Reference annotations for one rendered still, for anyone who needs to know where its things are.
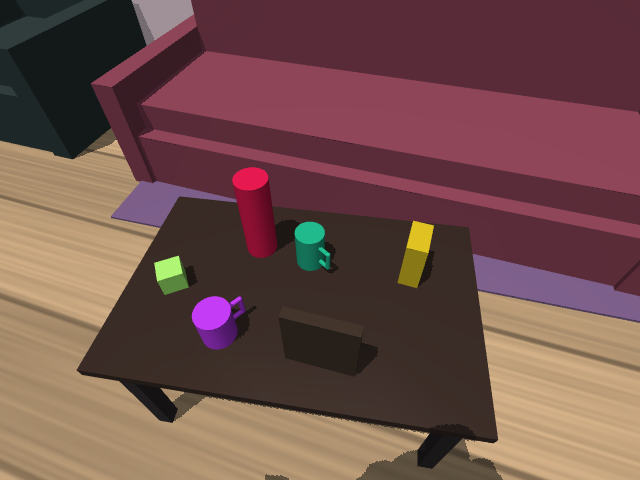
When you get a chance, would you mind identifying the sofa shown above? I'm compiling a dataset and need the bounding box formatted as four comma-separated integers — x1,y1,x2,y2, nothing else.
91,0,640,296

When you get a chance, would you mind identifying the armchair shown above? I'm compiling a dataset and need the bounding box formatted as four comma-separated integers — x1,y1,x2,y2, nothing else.
0,0,147,159

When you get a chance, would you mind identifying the coffee table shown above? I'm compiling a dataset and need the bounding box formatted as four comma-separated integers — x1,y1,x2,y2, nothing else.
77,196,498,469

